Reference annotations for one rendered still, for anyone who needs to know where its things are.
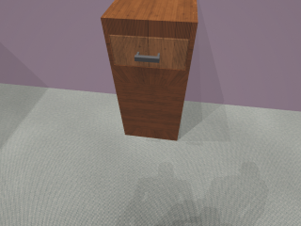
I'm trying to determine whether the handle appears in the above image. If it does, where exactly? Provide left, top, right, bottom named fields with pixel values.
left=135, top=52, right=160, bottom=63

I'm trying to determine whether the cabinet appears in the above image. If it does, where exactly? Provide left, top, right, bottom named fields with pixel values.
left=101, top=0, right=198, bottom=141

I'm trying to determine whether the drawer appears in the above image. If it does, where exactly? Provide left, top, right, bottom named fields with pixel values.
left=109, top=34, right=189, bottom=70

